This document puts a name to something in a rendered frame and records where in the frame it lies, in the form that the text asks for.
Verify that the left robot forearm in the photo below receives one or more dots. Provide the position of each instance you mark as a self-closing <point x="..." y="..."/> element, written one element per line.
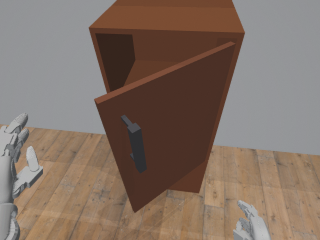
<point x="9" y="227"/>

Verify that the robot left hand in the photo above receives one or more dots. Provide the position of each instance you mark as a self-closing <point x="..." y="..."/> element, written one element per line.
<point x="11" y="141"/>

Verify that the cupboard door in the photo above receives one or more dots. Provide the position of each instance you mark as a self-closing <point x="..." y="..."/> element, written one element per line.
<point x="176" y="109"/>

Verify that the handle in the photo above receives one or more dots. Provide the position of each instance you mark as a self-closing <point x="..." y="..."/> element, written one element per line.
<point x="137" y="146"/>

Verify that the robot right hand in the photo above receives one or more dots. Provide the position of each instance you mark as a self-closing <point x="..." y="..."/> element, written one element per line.
<point x="254" y="229"/>

